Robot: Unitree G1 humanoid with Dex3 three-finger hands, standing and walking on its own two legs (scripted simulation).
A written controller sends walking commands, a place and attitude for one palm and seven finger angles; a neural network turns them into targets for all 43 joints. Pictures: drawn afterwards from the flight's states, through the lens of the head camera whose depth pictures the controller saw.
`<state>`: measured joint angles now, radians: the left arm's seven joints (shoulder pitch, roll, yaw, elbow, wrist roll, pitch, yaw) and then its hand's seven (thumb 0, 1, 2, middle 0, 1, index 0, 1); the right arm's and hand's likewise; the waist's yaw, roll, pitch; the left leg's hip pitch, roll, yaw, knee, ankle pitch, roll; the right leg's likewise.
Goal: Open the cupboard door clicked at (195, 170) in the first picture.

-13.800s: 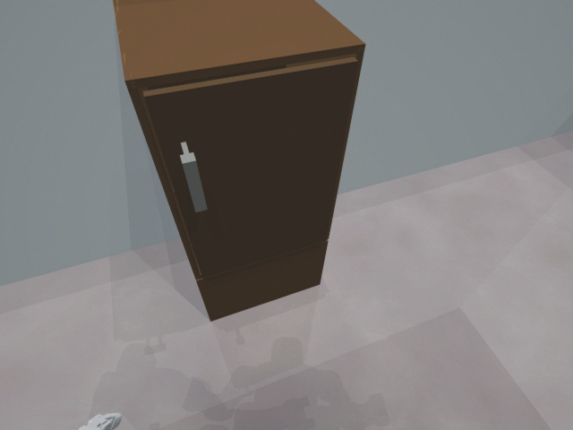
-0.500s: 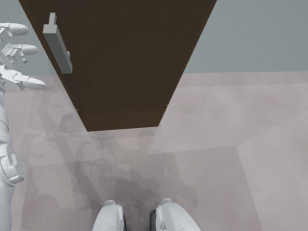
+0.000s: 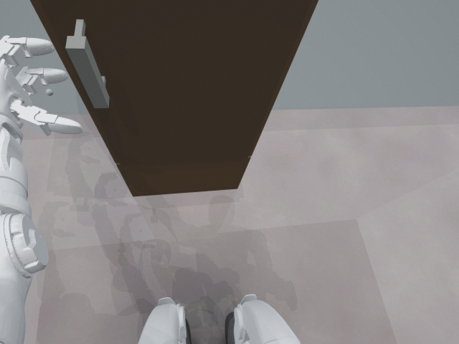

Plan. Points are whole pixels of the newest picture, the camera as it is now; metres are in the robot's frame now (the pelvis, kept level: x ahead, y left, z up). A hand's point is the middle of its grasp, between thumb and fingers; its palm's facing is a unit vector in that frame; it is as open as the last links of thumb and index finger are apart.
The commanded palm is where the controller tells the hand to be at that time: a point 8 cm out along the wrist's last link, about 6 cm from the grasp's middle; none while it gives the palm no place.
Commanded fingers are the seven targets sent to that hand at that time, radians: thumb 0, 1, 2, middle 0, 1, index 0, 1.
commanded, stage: slide the fingers in behind the handle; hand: left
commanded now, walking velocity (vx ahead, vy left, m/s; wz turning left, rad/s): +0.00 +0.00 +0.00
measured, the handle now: (91, 66) +0.57 +0.20 +0.06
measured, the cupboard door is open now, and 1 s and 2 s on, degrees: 0 0 0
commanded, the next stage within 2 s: close the thumb around the handle in 1.54 s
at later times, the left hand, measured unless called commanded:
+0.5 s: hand (79, 87) +0.52 +0.21 +0.07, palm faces +0.05 -1.00 -0.03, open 14.0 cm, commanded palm +0.50 +0.25 +0.06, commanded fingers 0.00 -0.50 0.30 -0.30 -1.20 -0.30 -1.20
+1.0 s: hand (98, 90) +0.52 +0.18 +0.07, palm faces +0.03 -1.00 -0.02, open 14.0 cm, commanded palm +0.50 +0.22 +0.06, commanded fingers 0.00 -0.50 0.30 -0.30 -1.20 -0.30 -1.20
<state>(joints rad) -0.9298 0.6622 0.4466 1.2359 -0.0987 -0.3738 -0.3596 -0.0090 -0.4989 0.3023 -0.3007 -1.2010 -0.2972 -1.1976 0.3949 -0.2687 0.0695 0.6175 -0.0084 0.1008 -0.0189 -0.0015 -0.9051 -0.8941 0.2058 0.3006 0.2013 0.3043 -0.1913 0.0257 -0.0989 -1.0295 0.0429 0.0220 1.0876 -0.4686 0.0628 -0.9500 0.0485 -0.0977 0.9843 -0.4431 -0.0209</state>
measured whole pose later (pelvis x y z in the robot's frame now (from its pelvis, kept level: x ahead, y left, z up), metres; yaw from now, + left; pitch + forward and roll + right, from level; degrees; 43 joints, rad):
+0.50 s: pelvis +0.00 -0.02 +0.00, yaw +0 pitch +24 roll -4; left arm -0.94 0.61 0.44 1.21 -0.08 -0.39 -0.28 -0.01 -0.50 0.30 -0.30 -1.20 -0.30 -1.20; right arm 0.39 -0.27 0.06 0.62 -0.01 0.09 -0.01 0.00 -0.91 -0.89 0.20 0.30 0.20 0.30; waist -0.20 0.03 -0.10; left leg -1.05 0.05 0.02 1.10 -0.48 0.04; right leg -0.98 0.06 -0.10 1.01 -0.46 -0.04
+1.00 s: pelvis +0.01 -0.02 +0.00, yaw +0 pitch +24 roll -4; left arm -0.91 0.51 0.38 1.17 -0.09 -0.42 -0.23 -0.01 -0.50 0.30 -0.30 -1.20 -0.30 -1.20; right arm 0.38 -0.26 0.04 0.63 -0.02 0.07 0.01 0.00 -0.91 -0.89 0.20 0.30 0.20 0.30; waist -0.18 0.03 -0.12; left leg -1.03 0.05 0.02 1.10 -0.48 0.04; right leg -0.97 0.05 -0.10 1.02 -0.47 -0.04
